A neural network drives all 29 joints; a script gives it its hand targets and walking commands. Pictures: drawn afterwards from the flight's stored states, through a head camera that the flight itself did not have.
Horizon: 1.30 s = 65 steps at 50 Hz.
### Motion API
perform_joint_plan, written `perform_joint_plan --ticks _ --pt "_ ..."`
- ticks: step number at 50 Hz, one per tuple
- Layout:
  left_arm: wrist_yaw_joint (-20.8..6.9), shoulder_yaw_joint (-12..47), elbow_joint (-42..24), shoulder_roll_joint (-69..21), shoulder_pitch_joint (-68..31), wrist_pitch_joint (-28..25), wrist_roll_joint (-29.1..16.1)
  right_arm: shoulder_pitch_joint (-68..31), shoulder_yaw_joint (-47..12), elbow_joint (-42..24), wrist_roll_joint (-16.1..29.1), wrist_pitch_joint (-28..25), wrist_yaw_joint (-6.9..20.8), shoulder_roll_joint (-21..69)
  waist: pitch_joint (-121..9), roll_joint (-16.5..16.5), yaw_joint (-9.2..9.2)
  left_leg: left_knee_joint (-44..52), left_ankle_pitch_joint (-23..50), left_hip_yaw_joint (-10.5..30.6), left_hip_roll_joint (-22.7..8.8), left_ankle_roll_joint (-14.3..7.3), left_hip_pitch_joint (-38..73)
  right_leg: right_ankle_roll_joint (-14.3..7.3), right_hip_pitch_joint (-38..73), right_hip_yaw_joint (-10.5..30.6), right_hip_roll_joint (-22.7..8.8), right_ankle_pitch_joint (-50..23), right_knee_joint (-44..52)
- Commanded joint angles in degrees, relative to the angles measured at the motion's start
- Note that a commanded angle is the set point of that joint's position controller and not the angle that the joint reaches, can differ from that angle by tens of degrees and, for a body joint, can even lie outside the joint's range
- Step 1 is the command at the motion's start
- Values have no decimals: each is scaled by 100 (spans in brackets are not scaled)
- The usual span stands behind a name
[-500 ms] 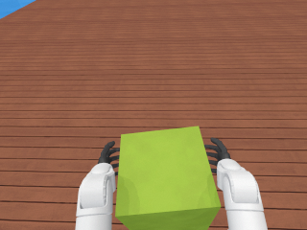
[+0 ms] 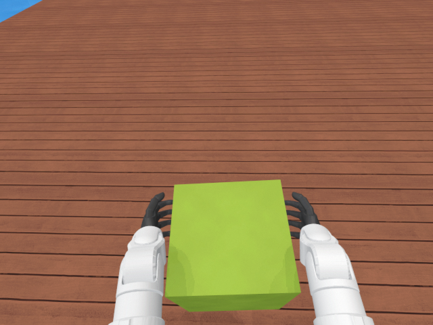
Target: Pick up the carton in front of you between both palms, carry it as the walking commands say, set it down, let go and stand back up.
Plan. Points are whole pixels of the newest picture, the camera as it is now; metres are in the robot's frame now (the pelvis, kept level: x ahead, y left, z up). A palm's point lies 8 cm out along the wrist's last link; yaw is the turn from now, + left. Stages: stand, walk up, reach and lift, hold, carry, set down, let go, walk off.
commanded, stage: carry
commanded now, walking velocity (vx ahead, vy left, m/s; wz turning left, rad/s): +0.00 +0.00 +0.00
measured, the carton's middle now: (230, 251) +0.30 +0.00 -0.06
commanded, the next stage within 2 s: hold in 1.22 s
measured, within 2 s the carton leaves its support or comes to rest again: neither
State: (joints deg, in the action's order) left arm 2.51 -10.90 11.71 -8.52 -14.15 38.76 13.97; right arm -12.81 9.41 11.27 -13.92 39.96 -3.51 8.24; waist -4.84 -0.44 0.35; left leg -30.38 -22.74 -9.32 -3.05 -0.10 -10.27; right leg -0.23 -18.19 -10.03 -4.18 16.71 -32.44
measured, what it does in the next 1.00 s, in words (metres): shifts its weight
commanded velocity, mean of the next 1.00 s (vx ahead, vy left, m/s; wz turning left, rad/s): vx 0.00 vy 0.00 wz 0.00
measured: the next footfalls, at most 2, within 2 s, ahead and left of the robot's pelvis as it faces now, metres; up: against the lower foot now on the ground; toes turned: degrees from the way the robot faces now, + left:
none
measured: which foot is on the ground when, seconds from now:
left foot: down 0.00-1.00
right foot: down 0.00-1.00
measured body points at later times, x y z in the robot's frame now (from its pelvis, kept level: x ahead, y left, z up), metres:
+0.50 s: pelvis -0.04 +0.00 +0.00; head -0.07 +0.00 +0.45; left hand +0.26 +0.15 +0.04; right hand +0.26 -0.15 +0.03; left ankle -0.08 +0.10 -0.73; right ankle +0.00 -0.11 -0.73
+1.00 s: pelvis -0.06 +0.01 +0.00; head -0.08 +0.01 +0.45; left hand +0.25 +0.16 +0.04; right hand +0.24 -0.14 +0.03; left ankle -0.08 +0.10 -0.73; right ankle +0.00 -0.11 -0.73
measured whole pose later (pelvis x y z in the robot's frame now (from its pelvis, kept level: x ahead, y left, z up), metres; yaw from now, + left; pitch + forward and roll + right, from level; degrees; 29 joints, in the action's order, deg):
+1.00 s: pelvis -0.06 +0.01 +0.00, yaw +0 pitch +1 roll +0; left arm 2.0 -11.1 11.7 -8.6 -14.3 41.2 14.7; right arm -13.2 9.5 11.5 -14.4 43.0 -3.0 8.3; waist -5.2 -0.1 0.1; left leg -30.2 -17.9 -10.1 -2.2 -1.7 -13.5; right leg -0.1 -19.9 -9.6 -5.0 9.6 -28.7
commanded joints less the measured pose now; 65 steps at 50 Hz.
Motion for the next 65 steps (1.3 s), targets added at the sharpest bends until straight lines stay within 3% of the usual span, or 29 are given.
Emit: perform_joint_plan --ticks 1,11,17,61,62,63,64,65 --pt "-1513 3456 -397 -5375 -2387 -30 -1579 -2860 -3468 -806 1673 -192 1518 5393 -1818 54 -31 227 2953 404 -623 -25 356 -101 1040 496 -579 -2867 125" --pt "-1522 3193 -196 -5296 -2416 85 -1435 -2993 -3245 -607 1584 -89 1543 5294 -1397 39 -25 546 1832 494 -619 -78 -2 -94 847 569 -582 -1934 486" --pt "-1547 3158 -111 -5355 -2467 96 -1429 -3053 -3199 -529 1580 -84 1566 5337 -1400 33 -29 619 1561 524 -619 -104 -71 -91 823 592 -579 -1710 585" --pt "-1551 3176 -126 -5385 -2414 118 -1435 -3059 -3193 -597 1597 -64 1575 5316 -1503 26 -24 625 1602 574 -632 -193 -239 -2 726 581 -571 -1563 595" --pt "-1595 3029 17 -5577 -2060 62 -1342 -2533 -3080 -773 1529 -51 1610 5445 -830 -454 -28 1081 3207 1573 477 -190 -251 -162 2198 1258 1081 -2246 661" --pt "-1559 2959 -64 -5440 -2069 -56 -1245 -2656 -3076 -998 1500 -118 1606 5278 -1134 -525 -12 1012 3476 1673 421 -150 113 -163 2202 1448 959 -2263 763" --pt "-1538 2886 -52 -5386 -1988 -80 -1208 -2700 -3136 -947 1472 -116 1604 5245 -1204 -282 69 944 3818 1677 461 -94 474 -115 2075 1420 976 -2483 853" --pt "-1508 2882 -55 -5383 -2048 -104 -1228 -2725 -3156 -900 1478 -137 1588 5247 -1292 -243 77 969 3744 1657 492 -40 605 -101 2176 1418 973 -2546 909"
